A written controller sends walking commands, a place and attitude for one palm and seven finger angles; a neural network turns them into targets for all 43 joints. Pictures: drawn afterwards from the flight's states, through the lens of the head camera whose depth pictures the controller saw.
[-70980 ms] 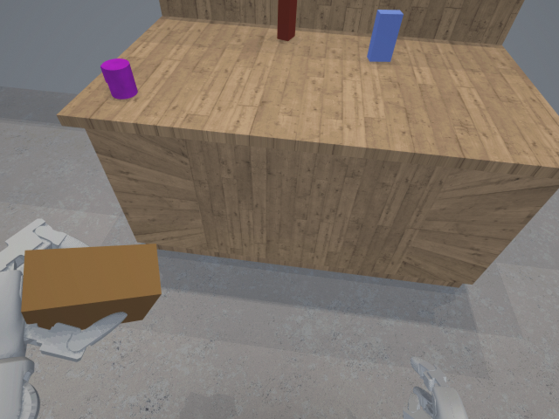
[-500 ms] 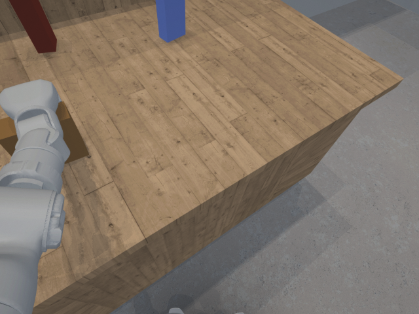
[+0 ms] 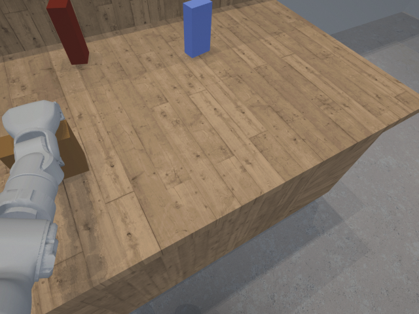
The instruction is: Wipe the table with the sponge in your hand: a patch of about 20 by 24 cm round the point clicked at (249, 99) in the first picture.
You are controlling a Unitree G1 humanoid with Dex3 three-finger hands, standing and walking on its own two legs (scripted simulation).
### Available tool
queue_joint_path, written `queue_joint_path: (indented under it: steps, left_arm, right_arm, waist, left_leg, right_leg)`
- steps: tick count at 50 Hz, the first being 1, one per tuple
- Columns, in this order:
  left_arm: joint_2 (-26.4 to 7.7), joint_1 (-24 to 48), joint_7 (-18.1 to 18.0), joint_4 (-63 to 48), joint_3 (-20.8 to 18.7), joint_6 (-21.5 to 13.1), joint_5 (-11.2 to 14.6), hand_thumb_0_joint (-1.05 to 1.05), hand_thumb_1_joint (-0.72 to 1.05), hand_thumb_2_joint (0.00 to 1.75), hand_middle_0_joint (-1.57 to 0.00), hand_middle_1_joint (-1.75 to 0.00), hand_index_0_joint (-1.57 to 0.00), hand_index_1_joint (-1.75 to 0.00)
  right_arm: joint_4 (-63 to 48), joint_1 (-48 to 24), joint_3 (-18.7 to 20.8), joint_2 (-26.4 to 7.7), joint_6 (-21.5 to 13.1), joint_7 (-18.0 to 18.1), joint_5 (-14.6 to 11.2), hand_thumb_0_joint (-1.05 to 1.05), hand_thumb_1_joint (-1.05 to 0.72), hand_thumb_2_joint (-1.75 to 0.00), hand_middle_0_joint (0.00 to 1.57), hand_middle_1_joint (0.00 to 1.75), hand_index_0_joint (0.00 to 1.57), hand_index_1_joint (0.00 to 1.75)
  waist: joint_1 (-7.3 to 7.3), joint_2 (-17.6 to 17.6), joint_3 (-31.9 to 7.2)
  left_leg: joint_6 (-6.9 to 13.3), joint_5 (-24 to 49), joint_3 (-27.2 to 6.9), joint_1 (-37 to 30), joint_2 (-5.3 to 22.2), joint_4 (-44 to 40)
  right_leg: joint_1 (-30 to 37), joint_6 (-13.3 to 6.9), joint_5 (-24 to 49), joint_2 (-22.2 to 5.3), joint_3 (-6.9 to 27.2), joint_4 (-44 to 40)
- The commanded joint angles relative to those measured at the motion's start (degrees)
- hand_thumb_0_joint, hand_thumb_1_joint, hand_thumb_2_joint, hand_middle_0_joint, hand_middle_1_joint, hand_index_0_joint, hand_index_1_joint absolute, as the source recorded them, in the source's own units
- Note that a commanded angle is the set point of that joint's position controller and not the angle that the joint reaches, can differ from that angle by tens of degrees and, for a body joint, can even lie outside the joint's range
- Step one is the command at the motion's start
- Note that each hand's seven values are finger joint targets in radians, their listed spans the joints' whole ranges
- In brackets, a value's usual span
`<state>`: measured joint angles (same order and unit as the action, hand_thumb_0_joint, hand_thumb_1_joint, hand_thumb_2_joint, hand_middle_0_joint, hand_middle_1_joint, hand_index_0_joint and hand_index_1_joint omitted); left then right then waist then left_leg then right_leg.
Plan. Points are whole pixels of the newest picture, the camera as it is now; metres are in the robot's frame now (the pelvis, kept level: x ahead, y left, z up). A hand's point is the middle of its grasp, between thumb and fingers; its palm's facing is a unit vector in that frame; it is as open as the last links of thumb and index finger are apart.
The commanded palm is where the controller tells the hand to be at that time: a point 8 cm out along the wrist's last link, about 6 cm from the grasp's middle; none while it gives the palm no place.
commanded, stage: wipe back along the first lane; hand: left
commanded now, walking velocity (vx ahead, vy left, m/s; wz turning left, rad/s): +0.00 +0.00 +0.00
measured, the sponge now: (52, 160) +0.42 +0.35 +0.01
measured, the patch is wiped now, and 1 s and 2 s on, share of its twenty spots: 0.95 0.95 0.95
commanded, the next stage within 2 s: none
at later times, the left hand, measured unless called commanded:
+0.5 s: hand (42, 158) +0.39 +0.33 +0.06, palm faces -0.07 -0.03 -1.00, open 9.6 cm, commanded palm +0.35 +0.31 +0.08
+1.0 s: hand (45, 174) +0.35 +0.32 +0.06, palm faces -0.05 -0.02 -1.00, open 9.6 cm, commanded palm +0.31 +0.29 +0.08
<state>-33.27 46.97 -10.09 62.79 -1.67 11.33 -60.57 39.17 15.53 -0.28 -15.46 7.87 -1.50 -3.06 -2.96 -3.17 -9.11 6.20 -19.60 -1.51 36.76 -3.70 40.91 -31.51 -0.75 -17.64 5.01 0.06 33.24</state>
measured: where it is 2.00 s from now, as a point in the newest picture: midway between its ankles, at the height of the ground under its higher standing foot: outside the picture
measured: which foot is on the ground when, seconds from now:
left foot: down 0.00-1.00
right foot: down 0.00-1.00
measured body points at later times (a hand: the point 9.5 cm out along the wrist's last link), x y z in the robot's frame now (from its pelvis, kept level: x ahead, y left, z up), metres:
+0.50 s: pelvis +0.00 -0.01 +0.01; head +0.04 +0.00 +0.46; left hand +0.39 +0.33 +0.11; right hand +0.11 -0.27 -0.12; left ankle -0.01 +0.04 -0.72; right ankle -0.03 -0.13 -0.72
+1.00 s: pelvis +0.00 -0.01 +0.01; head +0.02 -0.01 +0.46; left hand +0.35 +0.31 +0.11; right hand +0.15 -0.25 -0.10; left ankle -0.01 +0.04 -0.72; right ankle -0.03 -0.13 -0.72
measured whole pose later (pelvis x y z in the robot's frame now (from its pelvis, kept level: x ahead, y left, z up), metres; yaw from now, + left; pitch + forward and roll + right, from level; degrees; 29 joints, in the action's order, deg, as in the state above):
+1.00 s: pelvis +0.00 -0.01 +0.01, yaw +1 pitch +10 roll -3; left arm -27.2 26.6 -10.7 40.0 4.8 18.8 -56.0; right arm 36.7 10.7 -0.9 -15.5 10.6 -0.2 -5.4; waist 1.3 -4.1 -8.3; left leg 5.6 -18.0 -2.1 27.6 -4.4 36.3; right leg -22.8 -1.4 -17.0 4.3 -0.2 30.0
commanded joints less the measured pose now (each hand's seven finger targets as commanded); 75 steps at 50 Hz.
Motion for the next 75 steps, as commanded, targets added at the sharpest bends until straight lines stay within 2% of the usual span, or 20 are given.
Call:
queue_joint_path:
  steps: [1, 5, 13, 16, 19, 24, 31, 35, 37, 40, 41, 45, 46, 47, 53, 54, 61, 64, 66, 75]
  left_arm:
    - [-16.79, 11.52, 0.37, -5.44, -2.61, 0.46, -1.60, 0.00, 0.10, 1.30, -1.20, -1.60, -1.20, -1.60]
    - [-15.26, 9.77, 0.48, -4.64, -1.00, 0.46, -1.57, 0.00, 0.10, 1.30, -1.20, -1.60, -1.20, -1.60]
    - [-10.77, 0.09, 1.26, -10.03, 0.14, 0.18, 1.08, 0.00, 0.10, 1.30, -1.20, -1.60, -1.20, -1.60]
    - [-7.64, -2.12, 1.53, -11.68, 1.51, 0.94, 2.30, 0.00, 0.10, 1.30, -1.20, -1.60, -1.20, -1.60]
    - [-8.79, -4.58, 1.29, -11.28, 0.77, 1.89, 2.34, 0.00, 0.10, 1.30, -1.20, -1.60, -1.20, -1.60]
    - [-3.18, -6.32, 1.50, -14.48, 4.76, 2.82, 2.85, 0.00, 0.10, 1.30, -1.20, -1.60, -1.20, -1.60]
    - [-3.61, -10.25, 1.19, -17.07, 2.57, 3.67, 4.29, 0.00, 0.10, 1.30, -1.20, -1.60, -1.20, -1.60]
    - [-0.24, -10.56, 0.97, -18.69, 5.42, 4.91, 4.34, 0.00, 0.10, 1.30, -1.20, -1.60, -1.20, -1.60]
    - [-2.28, -11.41, 1.02, -19.17, 3.62, 5.32, 4.69, 0.00, 0.10, 1.30, -1.20, -1.60, -1.20, -1.60]
    - [-0.07, -10.47, 1.33, -19.74, 5.80, 6.30, 4.78, 0.00, 0.10, 1.30, -1.20, -1.60, -1.20, -1.60]
    - [-1.03, -10.49, 1.42, -20.46, 4.48, 6.20, 4.81, 0.00, 0.10, 1.30, -1.20, -1.60, -1.20, -1.60]
    - [2.68, -14.25, 1.90, -22.38, 7.34, 6.83, 4.96, 0.00, 0.10, 1.30, -1.20, -1.60, -1.20, -1.60]
    - [1.02, -14.38, 1.95, -23.53, 5.40, 6.71, 5.21, 0.00, 0.10, 1.30, -1.20, -1.60, -1.20, -1.60]
    - [3.82, -14.37, 2.15, -24.67, 8.28, 6.81, 5.33, 0.00, 0.10, 1.30, -1.20, -1.60, -1.20, -1.60]
    - [3.20, -22.84, 2.14, -27.96, 5.77, 8.15, 7.19, 0.00, 0.10, 1.30, -1.20, -1.60, -1.20, -1.60]
    - [5.28, -22.49, 2.37, -29.26, 7.70, 8.43, 7.28, 0.00, 0.10, 1.30, -1.20, -1.60, -1.20, -1.60]
    - [6.84, -30.50, 2.86, -38.17, 7.38, 10.30, 8.79, 0.00, 0.10, 1.30, -1.20, -1.60, -1.20, -1.60]
    - [9.25, -33.67, 2.72, -39.89, 9.11, 11.35, 8.92, 0.00, 0.10, 1.30, -1.20, -1.60, -1.20, -1.60]
    - [6.34, -34.58, 2.53, -42.01, 6.37, 11.81, 9.31, 0.00, 0.10, 1.30, -1.20, -1.60, -1.20, -1.60]
    - [12.00, -38.05, 2.17, -47.47, 11.66, 14.67, 7.95, 0.00, 0.10, 1.30, -1.20, -1.60, -1.20, -1.60]
  right_arm:
    - [-4.75, 3.09, 3.46, -10.11, -0.49, 0.88, 0.32, 0.00, -0.90, -0.90, 0.20, 0.30, 0.20, 0.30]
    - [-4.46, 2.90, 3.46, -10.28, -0.06, 0.91, 0.06, 0.00, -0.90, -0.90, 0.20, 0.30, 0.20, 0.30]
    - [-5.55, 0.68, 3.66, -9.94, 0.57, 0.76, -0.47, 0.00, -0.90, -0.90, 0.20, 0.30, 0.20, 0.30]
    - [-6.21, -1.09, 3.46, -9.57, 0.61, 0.76, -0.89, 0.00, -0.90, -0.90, 0.20, 0.30, 0.20, 0.30]
    - [-6.17, -1.56, 3.28, -9.83, 1.01, 0.90, -1.26, 0.00, -0.90, -0.90, 0.20, 0.30, 0.20, 0.30]
    - [-6.95, -3.27, 3.23, -9.33, 0.96, 1.01, -1.60, 0.00, -0.90, -0.90, 0.20, 0.30, 0.20, 0.30]
    - [-8.45, -5.95, 2.75, -9.07, 0.99, 1.33, -1.79, 0.00, -0.90, -0.90, 0.20, 0.30, 0.20, 0.30]
    - [-8.78, -6.61, 2.76, -8.74, 1.04, 1.48, -1.93, 0.00, -0.90, -0.90, 0.20, 0.30, 0.20, 0.30]
    - [-8.92, -7.06, 2.53, -8.86, 1.01, 1.63, -2.03, 0.00, -0.90, -0.90, 0.20, 0.30, 0.20, 0.30]
    - [-9.25, -8.07, 2.29, -8.63, 1.03, 1.94, -2.22, 0.00, -0.90, -0.90, 0.20, 0.30, 0.20, 0.30]
    - [-9.34, -8.52, 2.21, -8.66, 0.89, 1.94, -2.23, 0.00, -0.90, -0.90, 0.20, 0.30, 0.20, 0.30]
    - [-9.96, -8.89, 2.27, -8.11, 0.67, 1.85, -2.28, 0.00, -0.90, -0.90, 0.20, 0.30, 0.20, 0.30]
    - [-10.14, -9.63, 2.10, -8.23, 0.53, 1.81, -2.23, 0.00, -0.90, -0.90, 0.20, 0.30, 0.20, 0.30]
    - [-10.26, -9.46, 2.23, -8.00, 0.47, 1.82, -2.27, 0.00, -0.90, -0.90, 0.20, 0.30, 0.20, 0.30]
    - [-10.68, -10.68, 2.13, -8.09, 0.10, 1.44, -2.36, 0.00, -0.90, -0.90, 0.20, 0.30, 0.20, 0.30]
    - [-10.86, -11.08, 2.06, -8.05, 0.04, 1.39, -2.36, 0.00, -0.90, -0.90, 0.20, 0.30, 0.20, 0.30]
    - [-12.06, -14.17, 1.90, -7.44, -0.80, 0.37, -2.42, 0.00, -0.90, -0.90, 0.20, 0.30, 0.20, 0.30]
    - [-12.07, -14.40, 1.89, -7.22, -1.02, 0.03, -2.39, 0.00, -0.90, -0.90, 0.20, 0.30, 0.20, 0.30]
    - [-12.25, -15.84, 1.57, -7.41, -1.08, 0.04, -2.34, 0.00, -0.90, -0.90, 0.20, 0.30, 0.20, 0.30]
    - [-12.82, -18.53, 1.18, -6.40, -1.45, -0.37, -2.44, 0.00, -0.90, -0.90, 0.20, 0.30, 0.20, 0.30]
  waist:
    - [1.72, -1.51, -18.63]
    - [0.68, 0.04, -15.57]
    - [1.86, 0.06, -16.44]
    - [1.98, 0.92, -14.28]
    - [2.14, 2.50, -12.40]
    - [1.76, 1.98, -10.50]
    - [3.64, 2.82, -11.29]
    - [2.81, 3.02, -8.95]
    - [3.31, 3.80, -9.75]
    - [2.59, 3.89, -6.71]
    - [3.32, 3.49, -7.29]
    - [3.44, 2.87, -8.39]
    - [4.13, 1.94, -8.97]
    - [3.39, 2.78, -9.21]
    - [4.52, 5.38, -9.25]
    - [4.02, 6.10, -8.96]
    - [5.34, 3.80, -8.16]
    - [5.03, 5.33, -7.12]
    - [5.86, 5.54, -7.40]
    - [5.53, 4.84, -5.21]
  left_leg:
    - [-5.28, 35.02, -5.61, -20.25, 4.83, -3.48]
    - [-4.54, 30.50, -4.49, -18.31, 4.18, -3.65]
    - [-4.60, 35.02, -4.45, -20.23, 4.35, -3.83]
    - [-4.04, 32.31, -4.07, -19.15, 4.20, -4.85]
    - [-3.97, 26.80, -4.01, -17.32, 3.55, -5.91]
    - [-4.25, 25.24, -4.74, -19.08, 3.89, -6.76]
    - [-4.16, 22.20, -4.43, -17.73, 3.56, -8.02]
    - [-4.22, 19.94, -4.68, -18.70, 3.59, -8.49]
    - [-4.05, 19.65, -4.71, -18.46, 3.42, -8.74]
    - [-3.87, 16.80, -4.34, -17.80, 3.30, -9.41]
    - [-3.94, 17.74, -4.66, -18.08, 3.45, -9.61]
    - [-4.27, 19.39, -4.69, -19.92, 3.38, -9.30]
    - [-4.58, 20.87, -5.24, -20.09, 3.76, -9.48]
    - [-4.31, 20.34, -5.00, -20.96, 3.45, -9.17]
    - [-4.31, 24.16, -4.45, -20.62, 3.45, -9.02]
    - [-4.29, 24.87, -4.36, -20.85, 3.46, -8.92]
    - [-4.87, 30.58, -5.26, -23.30, 4.29, -9.33]
    - [-4.91, 30.34, -5.10, -23.69, 4.25, -9.30]
    - [-4.93, 29.37, -4.94, -22.72, 4.18, -10.01]
    - [-5.24, 26.35, -5.35, -23.87, 4.26, -10.81]
  right_leg:
    - [4.76, -3.63, 18.47, -0.15, -1.01, -1.90]
    - [5.29, -3.42, 18.75, -0.19, -0.89, -2.65]
    - [8.09, -3.41, 21.96, -0.33, -0.62, -3.14]
    - [8.61, -3.53, 21.79, -0.55, -0.54, -3.98]
    - [9.42, -3.51, 19.46, -0.60, -0.68, -4.34]
    - [7.32, -3.69, 16.28, -0.49, -1.23, -4.81]
    - [10.08, -4.12, 15.45, -0.78, -0.92, -5.02]
    - [8.20, -4.00, 12.47, -0.53, -1.51, -5.39]
    - [9.99, -4.01, 13.17, -0.66, -1.16, -5.50]
    - [8.77, -3.89, 11.21, -0.74, -1.39, -6.15]
    - [9.13, -4.23, 11.58, -0.71, -1.18, -6.19]
    - [9.64, -4.18, 12.07, -0.59, -1.57, -5.91]
    - [9.89, -4.50, 12.57, -0.60, -1.50, -5.67]
    - [10.02, -4.11, 12.76, -0.60, -1.48, -5.83]
    - [13.73, -3.91, 18.27, -0.81, -1.39, -5.67]
    - [13.61, -3.79, 19.30, -0.85, -1.39, -5.68]
    - [14.90, -3.72, 21.33, -1.06, -1.60, -5.86]
    - [14.93, -3.50, 21.45, -0.90, -1.98, -5.82]
    - [16.88, -3.72, 22.31, -1.07, -1.34, -5.95]
    - [15.39, -3.73, 18.43, -0.80, -2.03, -5.79]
